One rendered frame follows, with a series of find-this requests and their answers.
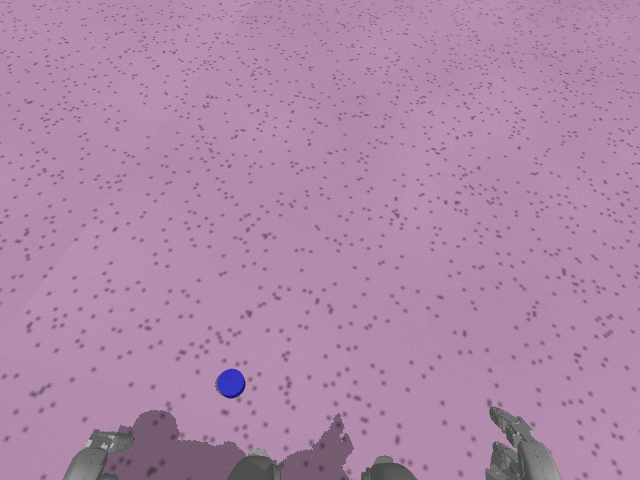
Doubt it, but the right robot hand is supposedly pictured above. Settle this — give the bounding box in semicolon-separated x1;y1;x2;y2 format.
485;407;562;480

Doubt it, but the left robot hand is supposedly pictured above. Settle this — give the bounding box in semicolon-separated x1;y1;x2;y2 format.
63;429;135;480

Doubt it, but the tin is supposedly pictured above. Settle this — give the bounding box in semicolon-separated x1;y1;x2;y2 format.
217;369;245;398

